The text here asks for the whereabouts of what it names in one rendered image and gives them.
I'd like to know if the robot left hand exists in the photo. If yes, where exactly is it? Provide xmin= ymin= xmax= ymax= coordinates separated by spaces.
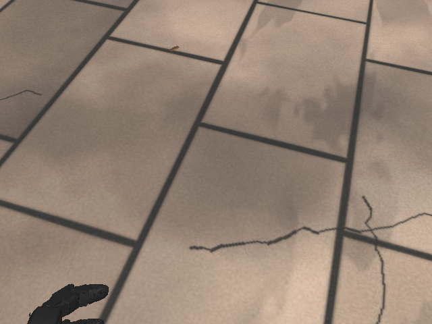
xmin=27 ymin=284 xmax=109 ymax=324

